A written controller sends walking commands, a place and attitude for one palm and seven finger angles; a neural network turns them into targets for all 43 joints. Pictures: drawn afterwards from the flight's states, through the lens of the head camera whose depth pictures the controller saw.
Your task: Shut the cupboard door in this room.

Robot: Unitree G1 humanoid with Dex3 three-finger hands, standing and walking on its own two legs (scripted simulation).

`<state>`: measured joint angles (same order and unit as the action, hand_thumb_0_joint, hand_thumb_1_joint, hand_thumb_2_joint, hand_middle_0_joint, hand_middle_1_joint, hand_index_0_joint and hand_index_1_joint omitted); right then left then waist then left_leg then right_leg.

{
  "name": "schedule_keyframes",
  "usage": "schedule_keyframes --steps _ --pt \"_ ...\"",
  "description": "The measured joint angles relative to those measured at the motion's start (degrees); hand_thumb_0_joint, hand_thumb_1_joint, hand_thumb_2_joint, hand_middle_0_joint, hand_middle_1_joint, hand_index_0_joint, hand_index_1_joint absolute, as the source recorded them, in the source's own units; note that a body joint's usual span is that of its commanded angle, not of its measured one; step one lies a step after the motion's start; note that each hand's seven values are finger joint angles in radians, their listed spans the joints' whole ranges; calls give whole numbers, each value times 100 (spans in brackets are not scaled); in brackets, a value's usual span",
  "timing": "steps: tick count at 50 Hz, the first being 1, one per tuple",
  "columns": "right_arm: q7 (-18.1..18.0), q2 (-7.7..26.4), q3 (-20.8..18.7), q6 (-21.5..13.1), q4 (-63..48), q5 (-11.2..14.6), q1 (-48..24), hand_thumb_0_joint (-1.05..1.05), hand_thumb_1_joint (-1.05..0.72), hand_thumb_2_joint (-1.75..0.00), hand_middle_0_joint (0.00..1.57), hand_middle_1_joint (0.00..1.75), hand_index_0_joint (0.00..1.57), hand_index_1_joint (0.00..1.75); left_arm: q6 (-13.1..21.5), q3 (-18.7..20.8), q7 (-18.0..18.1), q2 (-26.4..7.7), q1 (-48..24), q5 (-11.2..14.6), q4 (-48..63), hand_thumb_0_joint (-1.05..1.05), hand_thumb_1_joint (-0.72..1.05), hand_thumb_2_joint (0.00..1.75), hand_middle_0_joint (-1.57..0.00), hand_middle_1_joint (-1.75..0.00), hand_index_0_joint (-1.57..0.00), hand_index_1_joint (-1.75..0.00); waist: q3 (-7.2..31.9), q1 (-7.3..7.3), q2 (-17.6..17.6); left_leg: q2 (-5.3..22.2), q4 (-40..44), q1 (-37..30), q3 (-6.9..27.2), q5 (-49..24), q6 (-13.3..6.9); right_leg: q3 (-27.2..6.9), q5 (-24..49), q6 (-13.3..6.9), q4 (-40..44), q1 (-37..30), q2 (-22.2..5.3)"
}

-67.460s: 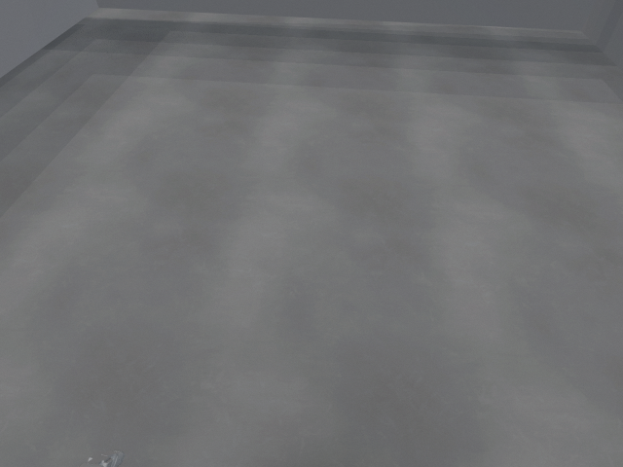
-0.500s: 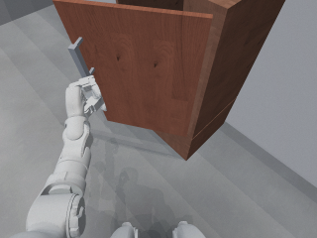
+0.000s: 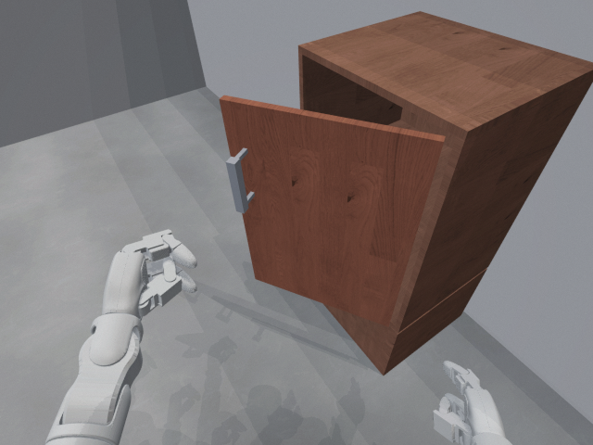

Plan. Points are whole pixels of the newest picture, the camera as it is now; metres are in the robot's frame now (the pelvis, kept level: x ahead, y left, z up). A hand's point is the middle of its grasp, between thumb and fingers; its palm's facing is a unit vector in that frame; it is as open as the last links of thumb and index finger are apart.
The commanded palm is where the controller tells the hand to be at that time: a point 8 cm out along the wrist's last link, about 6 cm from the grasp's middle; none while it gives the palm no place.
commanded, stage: draw the hand back to the body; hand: left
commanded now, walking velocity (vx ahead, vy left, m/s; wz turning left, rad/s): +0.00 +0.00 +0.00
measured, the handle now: (242, 180) +0.64 +0.17 -0.01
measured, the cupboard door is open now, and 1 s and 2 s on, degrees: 32 32 32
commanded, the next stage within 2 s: step back with the hand held close in 0.84 s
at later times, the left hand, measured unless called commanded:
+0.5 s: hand (33, 315) +0.20 +0.27 +0.17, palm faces +0.45 -0.78 -0.44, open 6.4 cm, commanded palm +0.15 +0.31 +0.18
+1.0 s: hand (43, 323) +0.19 +0.26 +0.17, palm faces +0.45 -0.80 -0.40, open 7.4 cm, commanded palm +0.14 +0.30 +0.18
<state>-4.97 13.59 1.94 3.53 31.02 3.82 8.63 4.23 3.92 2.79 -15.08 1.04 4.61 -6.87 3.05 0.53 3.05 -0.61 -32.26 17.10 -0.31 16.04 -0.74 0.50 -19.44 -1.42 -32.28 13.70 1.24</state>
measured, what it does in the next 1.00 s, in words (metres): stands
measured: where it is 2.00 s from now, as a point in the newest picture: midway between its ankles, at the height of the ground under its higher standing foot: outside the picture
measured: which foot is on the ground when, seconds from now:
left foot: down 0.00-1.00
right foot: down 0.00-1.00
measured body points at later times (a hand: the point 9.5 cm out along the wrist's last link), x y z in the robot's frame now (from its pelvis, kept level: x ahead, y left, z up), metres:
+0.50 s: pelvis +0.02 +0.01 +0.01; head -0.01 -0.03 +0.46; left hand +0.17 +0.31 +0.20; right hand +0.20 -0.21 -0.09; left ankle +0.01 +0.11 -0.73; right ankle -0.03 -0.10 -0.73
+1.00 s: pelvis +0.01 +0.00 +0.01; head -0.02 -0.03 +0.46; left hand +0.16 +0.30 +0.19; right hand +0.20 -0.22 -0.08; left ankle +0.01 +0.11 -0.73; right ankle -0.03 -0.10 -0.73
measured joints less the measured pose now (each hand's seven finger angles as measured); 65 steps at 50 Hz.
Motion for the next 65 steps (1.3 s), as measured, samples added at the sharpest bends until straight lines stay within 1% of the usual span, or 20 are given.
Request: schedule_keyframes --steps 3,6,12,18,25,27,30,35,38,42,49,50,53,56,59,65 --pt "8 -45 86 -75 -25 -42 -94 1 -91 -90 20 30 20 29 -184 89 81 -55 299 -20 444 2 90 90 -98 -115 -98 -115 -81 98 23 -30 245 -282 29 -90 -14 25 98 15 277 -308 -27" --pt "43 -86 160 -142 -23 -90 -112 1 -91 -90 20 30 20 29 -297 192 122 -89 645 -23 909 2 90 90 -90 -106 -90 -106 -131 173 53 -57 447 -506 42 -159 -29 35 172 34 502 -547 -52" --pt "103 -156 231 -213 98 -165 -10 1 -91 -90 20 30 20 29 -392 529 160 -193 1292 -32 1652 2 90 90 -74 -88 -74 -88 -189 249 95 -90 698 -776 49 -234 -49 40 254 59 773 -830 -84" --pt "143 -133 176 -307 282 -198 186 1 -91 -90 20 30 20 30 -376 1017 209 -375 1924 -20 2265 2 90 90 -58 -70 -58 -70 -195 263 149 -92 769 -876 43 -235 -54 32 273 68 873 -941 -86" --pt "136 -32 24 -468 442 -186 356 1 -91 -90 20 30 20 29 -205 1627 263 -619 2593 30 2801 1 89 90 -39 -49 -39 -49 -150 278 189 -70 743 -879 30 -207 -45 19 261 60 864 -944 -66" --pt "122 7 -24 -517 462 -179 380 1 -91 -90 20 30 20 29 -156 1718 295 -626 2664 23 2835 1 89 90 -34 -44 -34 -44 -150 292 200 -69 722 -871 36 -201 -41 26 251 57 840 -938 -64" --pt "94 68 -73 -571 495 -177 371 1 -91 -90 20 30 20 29 -133 1696 329 -529 2596 11 2750 1 90 90 -28 -38 -29 -38 -177 313 209 -75 706 -858 58 -215 -41 50 245 55 806 -925 -69" --pt "47 73 -88 -649 528 -188 310 1 -91 -90 20 30 20 29 -155 1521 330 -387 2474 -6 2644 1 90 90 -23 -33 -24 -33 -185 306 151 -56 702 -854 64 -238 -20 56 250 30 771 -905 -50" --pt "37 34 -72 -708 512 -197 280 1 -91 -90 20 30 20 29 -133 1471 310 -405 2496 -1 2683 1 89 90 -22 -31 -22 -32 -163 277 112 -26 696 -871 54 -231 0 44 255 10 773 -918 -22" --pt "41 -23 -52 -741 468 -193 245 1 -91 -90 20 30 20 29 -88 1513 282 -481 2527 23 2722 1 89 90 -21 -30 -22 -31 -156 248 88 17 692 -899 38 -222 25 25 276 -14 801 -951 20" --pt "66 -46 -42 -727 451 -193 238 1 -91 -90 20 30 20 29 -70 1584 267 -494 2524 42 2707 1 89 90 -21 -30 -21 -30 -181 256 110 39 723 -908 37 -253 39 23 318 -26 848 -964 43" --pt "77 -32 -41 -695 426 -194 251 1 -91 -90 20 30 20 29 -49 1597 263 -487 2535 26 2714 1 89 90 -21 -30 -21 -30 -158 239 135 50 681 -845 60 -246 36 46 329 -23 867 -940 55" --pt "108 29 -70 -554 400 -225 233 1 -91 -90 20 30 20 29 179 1662 292 -500 2619 -24 2714 1 89 90 -21 -30 -21 -30 -76 146 223 84 470 -549 136 -183 21 121 371 -11 896 -774 96" --pt "104 68 -150 -385 409 -226 208 1 -91 -90 20 30 20 30 351 1693 317 -556 2748 -39 2727 1 89 90 -21 -30 -21 -30 -54 87 230 56 413 -364 133 -185 1 122 376 21 834 -588 67" --pt "65 105 -219 -239 394 -223 207 1 -91 -90 20 30 20 29 384 1700 338 -628 2854 -40 2768 1 89 90 -21 -30 -21 -30 -79 53 197 0 456 -280 84 -237 -46 81 379 72 768 -446 5" --pt "7 103 -270 -10 244 -199 195 1 -91 -90 20 30 20 29 337 1794 390 -859 2961 -16 2990 1 89 90 -21 -30 -21 -30 -168 -11 89 -75 520 -153 -28 -367 -119 -20 436 152 644 -208 -83"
